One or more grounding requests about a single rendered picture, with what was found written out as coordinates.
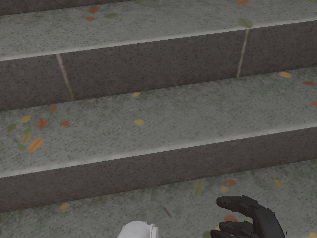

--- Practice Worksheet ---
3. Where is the right robot hand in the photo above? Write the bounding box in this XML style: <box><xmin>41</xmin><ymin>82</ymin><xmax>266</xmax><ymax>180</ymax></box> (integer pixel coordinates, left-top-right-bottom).
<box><xmin>210</xmin><ymin>195</ymin><xmax>287</xmax><ymax>238</ymax></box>

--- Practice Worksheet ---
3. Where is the robot left thigh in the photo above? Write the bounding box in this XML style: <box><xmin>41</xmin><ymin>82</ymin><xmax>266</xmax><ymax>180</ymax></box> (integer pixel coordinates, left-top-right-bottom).
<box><xmin>117</xmin><ymin>221</ymin><xmax>159</xmax><ymax>238</ymax></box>

